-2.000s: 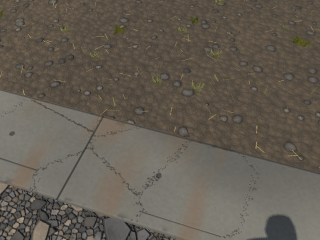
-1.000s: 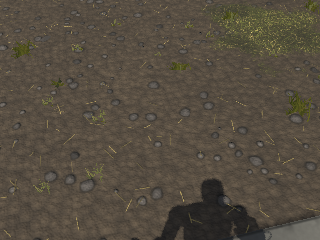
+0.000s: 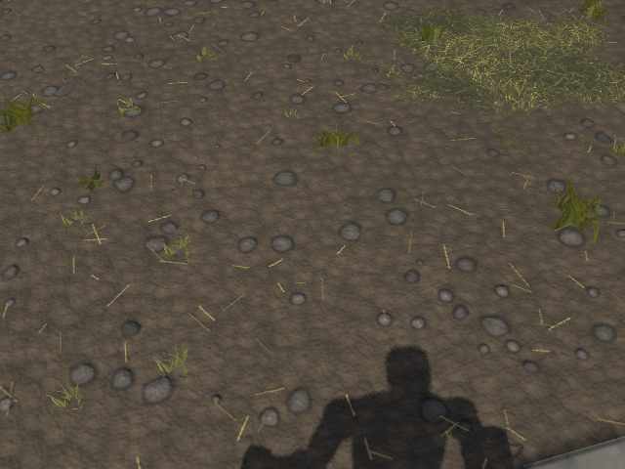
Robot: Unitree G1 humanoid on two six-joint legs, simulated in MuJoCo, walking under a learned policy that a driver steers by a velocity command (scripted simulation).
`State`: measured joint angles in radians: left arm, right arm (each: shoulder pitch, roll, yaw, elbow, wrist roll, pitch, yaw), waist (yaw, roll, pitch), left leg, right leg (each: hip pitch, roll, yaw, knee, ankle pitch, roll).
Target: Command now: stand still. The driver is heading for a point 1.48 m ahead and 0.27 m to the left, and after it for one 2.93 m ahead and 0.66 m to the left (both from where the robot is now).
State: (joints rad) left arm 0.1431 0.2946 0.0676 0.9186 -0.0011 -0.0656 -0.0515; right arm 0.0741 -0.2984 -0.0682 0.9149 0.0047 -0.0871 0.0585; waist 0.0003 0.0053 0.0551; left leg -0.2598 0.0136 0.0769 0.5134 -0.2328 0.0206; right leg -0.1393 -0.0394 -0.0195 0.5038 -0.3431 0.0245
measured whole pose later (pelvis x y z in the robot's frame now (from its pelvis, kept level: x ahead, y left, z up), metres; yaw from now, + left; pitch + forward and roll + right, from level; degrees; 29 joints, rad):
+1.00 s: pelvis +0.30 -0.02 -0.02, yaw +1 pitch +2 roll -5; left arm 0.29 0.19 0.04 0.93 0.06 -0.14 -0.01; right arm 0.22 -0.22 -0.02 0.83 -0.09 -0.04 0.02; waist 0.05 0.07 0.02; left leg -0.54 0.11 -0.07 0.80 -0.07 -0.08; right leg -0.33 0.08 -0.10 0.59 -0.29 -0.05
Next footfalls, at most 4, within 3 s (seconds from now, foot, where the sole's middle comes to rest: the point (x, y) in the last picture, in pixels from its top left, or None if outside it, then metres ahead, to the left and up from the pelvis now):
0.64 right None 0.35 -0.13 -0.77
1.04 left None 0.41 0.15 -0.82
1.74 right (298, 367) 0.78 0.08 -0.88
2.10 left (198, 342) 0.86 0.34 -0.88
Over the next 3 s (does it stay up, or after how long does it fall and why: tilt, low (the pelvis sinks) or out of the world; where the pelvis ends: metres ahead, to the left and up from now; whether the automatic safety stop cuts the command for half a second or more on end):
stays up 0.85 0.21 -0.11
